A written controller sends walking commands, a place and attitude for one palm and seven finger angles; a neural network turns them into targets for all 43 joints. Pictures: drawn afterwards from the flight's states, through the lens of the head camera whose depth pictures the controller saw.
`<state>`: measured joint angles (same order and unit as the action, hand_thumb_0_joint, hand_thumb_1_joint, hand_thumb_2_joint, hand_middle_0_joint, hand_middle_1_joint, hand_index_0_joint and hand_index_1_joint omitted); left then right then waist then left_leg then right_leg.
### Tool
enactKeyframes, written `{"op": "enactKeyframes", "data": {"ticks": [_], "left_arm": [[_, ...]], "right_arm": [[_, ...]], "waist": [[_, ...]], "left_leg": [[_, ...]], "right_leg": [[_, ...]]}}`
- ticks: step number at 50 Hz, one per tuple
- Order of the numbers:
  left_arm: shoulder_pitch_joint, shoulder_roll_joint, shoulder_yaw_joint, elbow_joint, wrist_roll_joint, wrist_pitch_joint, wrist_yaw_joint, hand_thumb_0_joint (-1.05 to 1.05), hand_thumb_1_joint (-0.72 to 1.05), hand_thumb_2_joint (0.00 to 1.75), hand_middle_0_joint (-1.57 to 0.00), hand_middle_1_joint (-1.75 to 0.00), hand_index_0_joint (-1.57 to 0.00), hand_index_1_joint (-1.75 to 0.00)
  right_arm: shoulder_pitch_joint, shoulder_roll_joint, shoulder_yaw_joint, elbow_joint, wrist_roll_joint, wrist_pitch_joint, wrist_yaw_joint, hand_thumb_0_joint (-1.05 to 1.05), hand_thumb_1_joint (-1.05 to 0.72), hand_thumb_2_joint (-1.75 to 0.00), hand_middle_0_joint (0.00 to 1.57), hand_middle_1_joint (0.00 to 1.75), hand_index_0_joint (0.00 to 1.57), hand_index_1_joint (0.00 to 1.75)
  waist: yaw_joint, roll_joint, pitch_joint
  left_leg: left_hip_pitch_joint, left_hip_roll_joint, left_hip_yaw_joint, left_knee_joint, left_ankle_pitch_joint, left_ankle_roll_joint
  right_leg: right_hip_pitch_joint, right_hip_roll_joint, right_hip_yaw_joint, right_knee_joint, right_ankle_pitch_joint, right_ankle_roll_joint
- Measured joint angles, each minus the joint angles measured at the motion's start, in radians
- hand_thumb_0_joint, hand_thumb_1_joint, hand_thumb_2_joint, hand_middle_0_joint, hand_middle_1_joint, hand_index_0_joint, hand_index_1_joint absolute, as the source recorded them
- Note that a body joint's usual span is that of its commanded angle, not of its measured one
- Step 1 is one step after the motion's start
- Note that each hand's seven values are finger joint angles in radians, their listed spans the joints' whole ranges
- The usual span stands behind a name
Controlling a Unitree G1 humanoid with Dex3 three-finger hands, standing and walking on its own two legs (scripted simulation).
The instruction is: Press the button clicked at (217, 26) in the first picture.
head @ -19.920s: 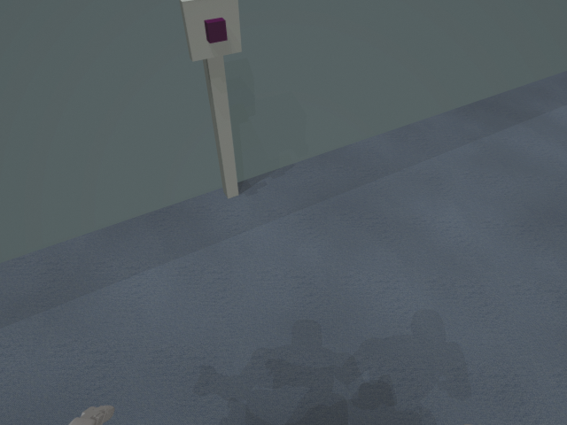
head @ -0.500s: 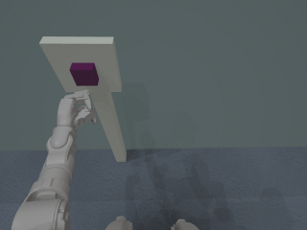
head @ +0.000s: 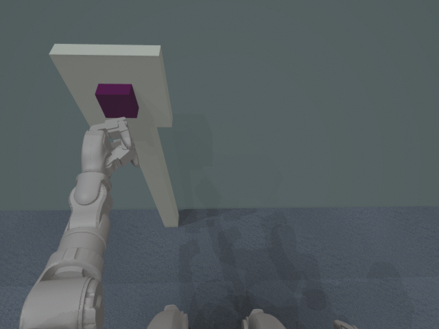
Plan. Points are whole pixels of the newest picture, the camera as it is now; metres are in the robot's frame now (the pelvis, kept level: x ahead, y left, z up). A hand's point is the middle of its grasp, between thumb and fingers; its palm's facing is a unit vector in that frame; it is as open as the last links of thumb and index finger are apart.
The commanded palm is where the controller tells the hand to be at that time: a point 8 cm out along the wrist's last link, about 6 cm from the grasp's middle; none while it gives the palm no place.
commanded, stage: aim a knuckle at the button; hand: left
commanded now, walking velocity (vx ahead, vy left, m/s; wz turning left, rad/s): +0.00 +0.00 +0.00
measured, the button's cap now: (118, 100) +0.52 +0.19 +0.10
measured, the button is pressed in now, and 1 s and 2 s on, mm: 0 4 6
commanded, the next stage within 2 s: press the button with the knuckle in 0.16 s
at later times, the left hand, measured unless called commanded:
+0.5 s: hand (129, 145) +0.43 +0.16 +0.07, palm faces +0.04 -1.00 -0.04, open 3.1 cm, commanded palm +0.41 +0.21 +0.07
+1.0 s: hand (137, 134) +0.46 +0.15 +0.06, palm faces +0.01 -1.00 -0.04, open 3.1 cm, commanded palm +0.45 +0.21 +0.07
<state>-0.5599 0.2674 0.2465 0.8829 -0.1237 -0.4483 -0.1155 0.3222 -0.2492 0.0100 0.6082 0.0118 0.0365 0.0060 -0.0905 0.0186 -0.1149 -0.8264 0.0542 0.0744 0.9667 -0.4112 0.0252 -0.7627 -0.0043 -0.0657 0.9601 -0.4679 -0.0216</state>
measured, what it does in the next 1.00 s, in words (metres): stands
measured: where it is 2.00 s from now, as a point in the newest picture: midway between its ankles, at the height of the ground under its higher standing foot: outside the picture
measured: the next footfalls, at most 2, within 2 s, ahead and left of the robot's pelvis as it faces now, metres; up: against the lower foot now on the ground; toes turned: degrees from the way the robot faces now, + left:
none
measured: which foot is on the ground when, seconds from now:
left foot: down 0.00-1.00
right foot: down 0.00-1.00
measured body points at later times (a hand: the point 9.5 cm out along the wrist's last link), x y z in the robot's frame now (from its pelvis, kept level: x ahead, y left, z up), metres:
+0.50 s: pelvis +0.00 +0.00 +0.00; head +0.08 +0.00 +0.44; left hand +0.43 +0.22 +0.07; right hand +0.08 -0.26 -0.12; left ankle +0.03 +0.11 -0.68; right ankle +0.00 -0.11 -0.68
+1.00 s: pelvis +0.00 +0.00 +0.00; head +0.09 +0.01 +0.44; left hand +0.46 +0.21 +0.07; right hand +0.03 -0.26 -0.13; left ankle +0.03 +0.11 -0.68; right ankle +0.00 -0.11 -0.68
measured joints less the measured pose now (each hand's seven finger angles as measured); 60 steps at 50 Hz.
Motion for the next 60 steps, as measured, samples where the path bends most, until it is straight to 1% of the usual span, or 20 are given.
{"op": "enactKeyframes", "data": {"ticks": [4,8,14,20,23,26,28,31,34,39,43,46,52,55,60], "left_arm": [[0.027,0.005,-0.019,-0.023,-0.010,0.013,-0.006,0.01,0.90,0.90,-1.29,-1.50,-1.30,-1.50],[0.048,-0.012,-0.036,-0.055,-0.024,0.022,-0.012,0.02,0.90,0.90,-1.30,-1.50,-1.30,-1.50],[0.081,-0.037,-0.047,-0.094,-0.017,0.018,0.004,0.02,0.90,0.90,-1.30,-1.50,-1.30,-1.50],[0.009,0.001,-0.016,-0.005,-0.001,0.031,0.011,0.01,0.90,0.90,-1.30,-1.50,-1.30,-1.50],[-0.020,0.019,-0.005,0.008,-0.007,0.015,0.007,0.02,0.90,0.90,-1.30,-1.50,-1.30,-1.50],[-0.052,0.027,-0.013,0.027,-0.014,-0.002,-0.007,0.02,0.90,0.90,-1.30,-1.50,-1.30,-1.50],[-0.077,0.029,-0.014,0.056,-0.013,0.000,-0.020,0.02,0.90,0.90,-1.30,-1.50,-1.30,-1.50],[-0.115,0.037,-0.007,0.111,-0.010,0.020,-0.032,0.01,0.90,0.90,-1.30,-1.50,-1.30,-1.50],[-0.131,0.040,0.008,0.135,-0.007,0.034,-0.027,0.01,0.90,0.90,-1.30,-1.50,-1.30,-1.50],[-0.141,0.032,0.025,0.132,0.009,0.000,0.000,0.02,0.90,0.90,-1.30,-1.50,-1.30,-1.50],[-0.147,0.043,0.045,0.147,0.029,-0.020,0.001,0.02,0.89,0.90,-1.30,-1.50,-1.30,-1.50],[-0.153,0.054,0.049,0.159,0.038,-0.018,-0.009,0.02,0.87,0.90,-1.30,-1.50,-1.32,-1.50],[-0.190,0.068,0.058,0.212,0.032,-0.006,-0.022,0.02,0.86,0.91,-1.30,-1.50,-1.35,-1.50],[-0.222,0.080,0.065,0.242,0.039,-0.007,-0.020,0.03,0.85,0.91,-1.30,-1.50,-1.36,-1.50],[-0.265,0.097,0.064,0.276,0.052,-0.025,-0.008,0.04,0.84,0.91,-1.30,-1.50,-1.38,-1.50]], "right_arm": [[0.012,-0.001,-0.005,0.002,0.005,0.007,0.001,0.01,-0.91,-0.90,0.20,0.30,0.20,0.30],[0.011,0.000,-0.008,0.011,0.009,0.007,-0.001,0.01,-0.91,-0.90,0.20,0.30,0.20,0.30],[-0.002,0.001,-0.008,0.009,0.008,0.001,-0.001,0.01,-0.91,-0.90,0.20,0.30,0.20,0.30],[-0.030,0.004,0.004,0.003,0.008,-0.005,-0.011,0.01,-0.91,-0.90,0.20,0.30,0.20,0.30],[-0.032,0.002,0.001,0.006,0.006,-0.012,-0.014,0.01,-0.91,-0.90,0.20,0.30,0.20,0.30],[-0.025,-0.004,-0.003,0.018,0.005,-0.015,-0.012,0.01,-0.91,-0.90,0.20,0.30,0.20,0.30],[-0.020,-0.007,-0.004,0.028,0.004,-0.011,-0.010,0.01,-0.91,-0.90,0.20,0.30,0.20,0.30],[-0.013,-0.009,-0.001,0.032,0.005,-0.001,-0.010,0.01,-0.91,-0.90,0.20,0.30,0.20,0.30],[-0.001,-0.008,0.000,0.025,0.002,0.005,-0.009,0.01,-0.91,-0.90,0.20,0.30,0.20,0.30],[0.019,-0.006,-0.004,0.028,-0.007,0.005,-0.001,0.01,-0.91,-0.90,0.20,0.30,0.20,0.30],[0.028,-0.002,-0.001,0.036,-0.011,0.014,0.002,0.01,-0.91,-0.90,0.20,0.30,0.20,0.30],[0.035,0.000,0.000,0.038,-0.011,0.020,0.000,0.01,-0.91,-0.90,0.20,0.30,0.20,0.30],[0.035,0.000,0.006,0.043,-0.009,0.019,-0.006,0.01,-0.91,-0.90,0.20,0.30,0.20,0.30],[0.029,-0.002,0.009,0.043,-0.011,0.012,-0.008,0.01,-0.91,-0.90,0.20,0.30,0.20,0.30],[0.026,-0.010,0.009,0.043,-0.019,-0.001,-0.006,0.00,-0.91,-0.90,0.20,0.30,0.20,0.30]], "waist": [[0.006,0.006,0.001],[0.012,0.008,0.003],[0.013,0.007,-0.004],[-0.001,-0.005,0.015],[-0.003,-0.005,0.017],[0.000,0.001,0.011],[0.000,0.004,0.004],[-0.009,0.005,0.002],[-0.018,0.005,0.003],[-0.027,0.006,0.003],[-0.035,0.005,0.002],[-0.038,0.007,0.003],[-0.046,0.009,0.006],[-0.055,0.007,0.009],[-0.065,0.009,0.011]], "left_leg": [[0.009,0.000,-0.005,-0.003,-0.003,-0.002],[0.019,-0.001,-0.007,-0.010,-0.002,-0.002],[0.037,-0.001,-0.003,-0.021,0.000,-0.003],[0.026,-0.003,-0.011,-0.017,0.007,-0.005],[0.009,-0.002,-0.016,-0.010,0.009,-0.007],[-0.007,-0.002,-0.020,0.000,0.006,-0.007],[-0.014,-0.002,-0.021,0.005,0.004,-0.006],[-0.021,-0.003,-0.020,0.010,0.002,-0.004],[-0.029,-0.002,-0.016,0.010,0.002,-0.003],[-0.046,0.002,-0.010,0.019,-0.002,-0.002],[-0.053,0.004,-0.006,0.026,-0.007,-0.001],[-0.053,0.005,-0.007,0.026,-0.007,-0.001],[-0.054,0.007,-0.014,0.023,0.000,-0.001],[-0.069,0.007,-0.019,0.030,0.004,0.000],[-0.107,0.006,-0.026,0.050,0.008,0.001]], "right_leg": [[0.013,0.001,-0.004,-0.008,-0.002,-0.001],[0.024,0.001,-0.006,-0.017,0.000,-0.001],[0.039,0.001,-0.002,-0.024,0.001,-0.001],[0.030,0.000,-0.010,-0.017,0.003,-0.004],[0.016,0.001,-0.014,-0.013,0.005,-0.006],[0.004,0.001,-0.018,-0.006,0.002,-0.006],[-0.003,0.000,-0.019,-0.002,0.000,-0.006],[-0.011,-0.001,-0.018,0.003,-0.003,-0.004],[-0.020,0.000,-0.014,0.004,-0.001,-0.004],[-0.041,0.003,-0.007,0.014,-0.002,-0.002],[-0.050,0.005,-0.002,0.021,-0.005,-0.002],[-0.049,0.006,-0.003,0.019,-0.004,-0.001],[-0.044,0.009,-0.010,0.009,0.005,-0.002],[-0.056,0.009,-0.014,0.014,0.008,-0.002],[-0.090,0.007,-0.021,0.032,0.011,-0.003]]}}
